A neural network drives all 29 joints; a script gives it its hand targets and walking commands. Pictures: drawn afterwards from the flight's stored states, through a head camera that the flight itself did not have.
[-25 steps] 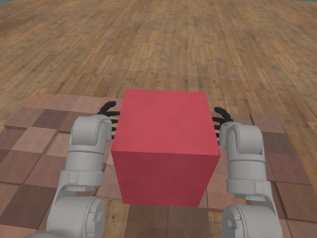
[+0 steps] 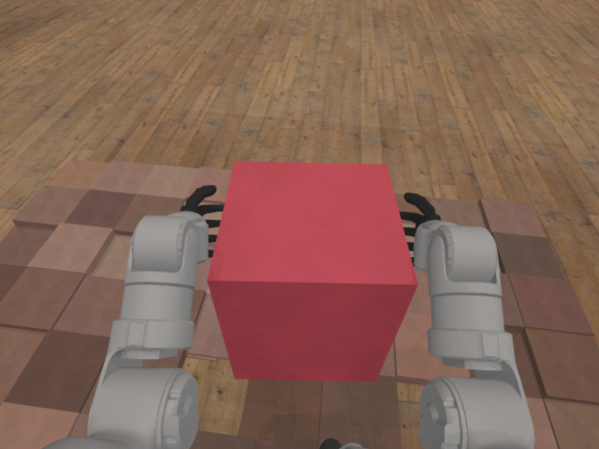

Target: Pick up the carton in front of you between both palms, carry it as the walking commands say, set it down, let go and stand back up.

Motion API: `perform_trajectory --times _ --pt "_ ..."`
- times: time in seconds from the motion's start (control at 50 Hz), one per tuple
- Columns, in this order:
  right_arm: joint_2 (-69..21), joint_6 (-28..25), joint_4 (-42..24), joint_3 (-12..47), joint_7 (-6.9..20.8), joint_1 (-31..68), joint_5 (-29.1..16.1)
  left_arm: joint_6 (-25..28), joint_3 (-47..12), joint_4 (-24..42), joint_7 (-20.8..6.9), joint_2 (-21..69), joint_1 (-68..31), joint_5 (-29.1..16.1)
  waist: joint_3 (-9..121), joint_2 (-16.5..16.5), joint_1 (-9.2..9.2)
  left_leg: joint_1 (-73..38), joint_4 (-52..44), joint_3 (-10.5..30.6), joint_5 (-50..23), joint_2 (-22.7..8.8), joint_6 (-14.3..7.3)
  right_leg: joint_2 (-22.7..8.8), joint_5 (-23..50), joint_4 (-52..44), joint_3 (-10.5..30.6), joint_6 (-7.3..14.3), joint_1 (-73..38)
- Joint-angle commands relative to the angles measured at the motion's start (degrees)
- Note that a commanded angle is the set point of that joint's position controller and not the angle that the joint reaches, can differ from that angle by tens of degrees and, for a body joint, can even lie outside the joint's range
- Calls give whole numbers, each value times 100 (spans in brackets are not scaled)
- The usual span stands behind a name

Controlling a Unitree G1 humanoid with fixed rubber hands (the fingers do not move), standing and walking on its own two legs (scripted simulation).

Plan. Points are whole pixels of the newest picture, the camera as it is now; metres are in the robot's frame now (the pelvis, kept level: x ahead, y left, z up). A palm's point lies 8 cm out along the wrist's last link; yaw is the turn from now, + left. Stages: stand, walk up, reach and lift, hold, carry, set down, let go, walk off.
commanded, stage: carry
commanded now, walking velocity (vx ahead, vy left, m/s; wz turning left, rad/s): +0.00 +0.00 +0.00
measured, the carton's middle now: (307, 275) +0.34 +0.00 +0.05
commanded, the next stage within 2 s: none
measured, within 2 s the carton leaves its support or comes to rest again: neither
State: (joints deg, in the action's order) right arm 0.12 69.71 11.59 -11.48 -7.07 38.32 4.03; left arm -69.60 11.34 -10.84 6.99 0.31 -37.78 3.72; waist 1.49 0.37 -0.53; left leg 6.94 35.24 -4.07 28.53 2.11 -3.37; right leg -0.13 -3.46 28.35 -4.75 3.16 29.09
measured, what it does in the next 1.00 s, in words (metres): walks ahead: left foot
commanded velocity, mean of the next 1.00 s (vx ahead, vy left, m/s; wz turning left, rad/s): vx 0.48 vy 0.00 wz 0.00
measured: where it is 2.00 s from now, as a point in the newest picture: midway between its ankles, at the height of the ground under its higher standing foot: (322, 258)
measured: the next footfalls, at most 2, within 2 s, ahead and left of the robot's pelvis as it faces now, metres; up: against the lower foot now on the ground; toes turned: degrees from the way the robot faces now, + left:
left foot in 0.62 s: +0.30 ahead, +0.13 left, +0.03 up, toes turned +8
right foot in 1.06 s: +0.53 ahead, -0.12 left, +0.01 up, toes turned -11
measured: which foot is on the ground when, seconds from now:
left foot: down 0.00-0.32, up 0.34-0.60, down 0.62-1.00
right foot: down 0.00-0.76, up 0.78-1.00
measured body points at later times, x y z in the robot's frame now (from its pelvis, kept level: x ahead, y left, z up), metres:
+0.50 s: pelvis +0.12 -0.02 +0.03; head +0.11 -0.02 +0.48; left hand +0.41 +0.14 +0.11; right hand +0.43 -0.17 +0.11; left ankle +0.10 +0.10 -0.66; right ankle +0.14 -0.10 -0.72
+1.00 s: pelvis +0.35 -0.01 +0.04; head +0.34 -0.01 +0.49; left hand +0.68 +0.11 +0.15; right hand +0.65 -0.19 +0.15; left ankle +0.26 +0.12 -0.69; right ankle +0.46 -0.13 -0.68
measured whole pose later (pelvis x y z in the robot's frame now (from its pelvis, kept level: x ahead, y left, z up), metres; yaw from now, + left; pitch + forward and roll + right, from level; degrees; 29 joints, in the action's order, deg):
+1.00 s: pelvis +0.35 -0.01 +0.04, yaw -3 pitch +4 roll +1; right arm -4.1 69.7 -11.7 -6.8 -6.7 20.0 3.8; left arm -70.1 8.5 12.3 4.7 4.5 -20.5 5.2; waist 6.6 -0.6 3.1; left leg 7.8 26.9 -10.4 22.3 -4.5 1.9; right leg -4.6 -8.4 33.5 -6.8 1.1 31.1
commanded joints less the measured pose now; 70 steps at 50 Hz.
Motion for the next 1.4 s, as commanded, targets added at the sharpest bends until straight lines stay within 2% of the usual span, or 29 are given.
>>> perform_trajectory --times 0.0,0.04,0.08,0.14,0.22,0.26,0.28,0.3,0.32,0.34,0.38,0.4,0.52,0.6,0.64,0.68,0.72,0.76,0.8,0.88,0.94,1.0,1.02,1.04,1.06,1.08,1.14,1.26,1.38 --pt "-6402 -165 -688 3264 1388 4149 -2458 157 -3392 697 -1416 6468 -4202 -2540 2292 -2 12 328 -624 639 -1813 -726 -37 -534 614 13 654 197 -1857" --pt "-6379 -163 -669 3259 1396 4124 -2443 158 -3398 677 -1420 6463 -4180 -2534 2280 20 10 331 -598 631 -1917 -734 -20 -530 653 44 637 203 -1846" --pt "-6371 -156 -649 3240 1410 4059 -2407 152 -3411 660 -1431 6496 -4136 -2529 2177 147 75 280 -989 862 -964 -808 -192 -350 -377 120 487 159 -1536" --pt "-6469 -131 -740 3262 1440 3971 -2378 130 -3447 733 -1473 6621 -4122 -2523 1120 719 157 185 -2171 1862 71 -1653 -651 -120 -1207 1035 -88 -138 -125" --pt "-6663 -30 -986 3464 1496 3416 -2384 25 -3510 695 -1524 6746 -3402 -2415 1014 669 287 -1398 -1438 1266 -4342 -1667 -558 -60 -1723 1096 -527 -49 811" --pt "-6702 28 -1198 3528 1540 3011 -2346 -21 -3506 726 -1537 6834 -2816 -2328 1552 609 103 -1128 -472 429 -6529 -1339 -158 256 -1333 47 -917 29 -846" --pt "-6689 46 -1320 3561 1573 2783 -2338 -18 -3515 776 -1540 6858 -2559 -2256 2075 509 -3 -360 140 162 -6419 -1162 102 115 -952 -192 -534 219 -2353" --pt "-6705 58 -1578 3667 1619 2732 -2358 14 -3533 900 -1537 6843 -2239 -2166 2675 -243 -138 933 1354 -105 -4444 -835 369 -838 -1058 -575 1108 686 -3807" --pt "-6728 59 -1766 3772 1657 2686 -2356 26 -3564 1051 -1529 6819 -2010 -2099 2680 -1326 -140 2398 2526 -263 -1387 -211 485 -2151 215 -1156 3141 1201 -4574" --pt "-6852 45 -1843 3883 1676 2662 -2396 32 -3652 1345 -1510 6800 -1977 -2077 2515 -1182 -116 2895 3369 188 169 -116 413 -2279 1130 -1200 3316 1441 -4539" --pt "-6902 -20 -2067 3993 1682 2176 -2388 47 -3925 2158 -1481 6745 -2115 -2137 2455 -273 -57 3110 3334 464 -14 -603 230 -2018 483 -1124 2409 1106 -4059" --pt "-6841 -35 -2234 4059 1660 1966 -2374 47 -4065 2513 -1479 6720 -2151 -2194 2296 -199 -9 3022 2714 401 -172 -735 230 -1807 -376 -1384 1952 815 -3639" --pt "-6413 -80 -2656 4373 1542 345 -1864 -28 -4419 2819 -1703 6306 -471 -2048 2065 -934 -50 1969 167 -426 -791 -457 389 -1693 -1533 -2042 1096 490 -2677" --pt "-6151 -14 -2983 4534 1566 79 -1884 -67 -4493 2894 -1785 5951 -91 -2081 1618 -972 -30 1293 -517 -736 -1929 -481 448 -1316 -1721 -1839 437 310 -1934" --pt "-6000 39 -3007 4522 1579 33 -1933 -124 -4486 2994 -1771 5798 -85 -2052 1385 -827 -4 1226 -1045 -864 -1625 -426 450 -1105 -1764 -1458 184 225 -2039" --pt "-5950 29 -2787 4423 1586 -184 -1925 -202 -4552 3123 -1741 5674 -108 -2083 1570 37 54 89 -984 -219 -1101 -774 122 -833 -1327 -328 -85 -111 -1348" --pt "-5861 -2 -2600 4354 1545 -614 -1843 -250 -4586 3203 -1735 5558 -132 -2130 1662 1247 207 -922 -1795 2090 -489 -1849 -719 -408 -1674 1712 -488 -509 378" --pt "-5752 7 -2950 4477 1493 -209 -1949 -200 -4606 3134 -1727 5534 -393 -2181 1318 996 426 -1623 -1740 3101 -2045 -2617 -1272 -380 -3113 3134 226 -332 2253" --pt "-5686 -18 -3255 4657 1461 329 -2122 -112 -4546 3028 -1676 5556 -420 -2174 1561 189 374 -1425 -1791 2615 -1560 -2494 -988 -663 -2576 3140 598 -129 2234" --pt "-5409 -133 -3379 4825 1476 1508 -2486 73 -4475 2939 -1461 5369 -1223 -2121 1438 714 293 -143 -2170 781 -1033 -1750 -402 -518 -1302 1364 18 -238 720" --pt "-5113 -160 -2866 4644 1449 1869 -2567 77 -4240 2568 -1268 5035 -1515 -1982 1517 867 204 268 -1974 92 -1306 -1504 -131 -195 -328 519 -455 -213 -474" --pt "-5041 -87 -2285 4353 1386 2114 -2520 -10 -3926 2056 -1193 4834 -1702 -1949 1945 418 -171 551 -309 -637 -2482 -1015 152 140 -19 -27 -1042 -158 -2256" --pt "-5005 -56 -2112 4230 1353 2265 -2470 -45 -3819 1882 -1200 4778 -1851 -1958 2207 62 -394 1082 957 -714 -2307 -814 185 -113 -351 -106 -679 -115 -3172" --pt "-4927 -18 -1907 4046 1327 2515 -2386 -77 -3655 1638 -1212 4716 -1927 -1959 2002 -587 -565 2011 2185 -518 -400 -540 178 -904 -907 -301 517 -145 -3489" --pt "-5058 96 -1664 3990 1312 2434 -2458 -93 -3562 1533 -1193 4493 -2082 -1948 2253 -1683 -266 3312 3289 -92 150 0 290 -1961 -1692 -1072 3232 623 -4092" --pt "-5112 137 -1670 3849 1277 2776 -2454 -105 -3648 1613 -1211 4732 -2530 -2069 2225 -1470 -193 3801 3888 396 -18 -465 141 -2337 -2391 -1174 3517 1025 -3945" --pt "-5689 202 -1607 3815 1231 3466 -2559 -108 -3804 1768 -1323 5519 -3461 -2540 2021 -547 -128 3691 3258 588 -799 -910 138 -1957 -1449 -1242 2489 912 -3024" --pt "-6384 74 -1559 3613 1181 2749 -2093 -112 -3843 1776 -1552 6478 -3169 -2687 2164 -483 -218 3894 1671 171 -1504 -780 325 -1609 463 -1357 1348 853 -3884" --pt "-6572 -117 -2299 3928 1276 1386 -1605 37 -4121 2386 -1685 6682 -1781 -2344 1672 -551 -219 3321 -365 -572 -2575 -337 332 -1171 2677 -1322 421 445 -4342"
